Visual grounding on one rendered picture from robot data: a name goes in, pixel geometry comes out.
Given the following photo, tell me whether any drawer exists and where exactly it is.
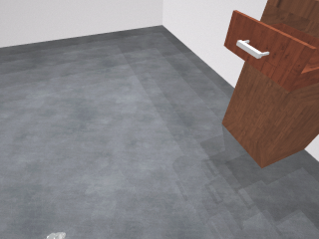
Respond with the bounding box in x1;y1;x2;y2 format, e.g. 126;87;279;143
223;10;319;92

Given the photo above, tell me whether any handle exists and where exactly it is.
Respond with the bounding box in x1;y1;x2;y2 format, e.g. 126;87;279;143
236;40;269;59

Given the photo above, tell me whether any cabinet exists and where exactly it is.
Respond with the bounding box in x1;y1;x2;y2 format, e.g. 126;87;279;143
222;0;319;168

